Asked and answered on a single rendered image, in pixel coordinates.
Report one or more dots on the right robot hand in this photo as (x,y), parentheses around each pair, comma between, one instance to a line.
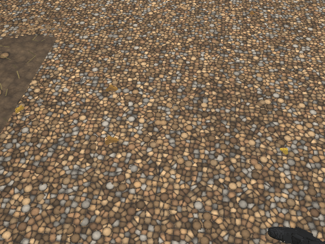
(293,235)

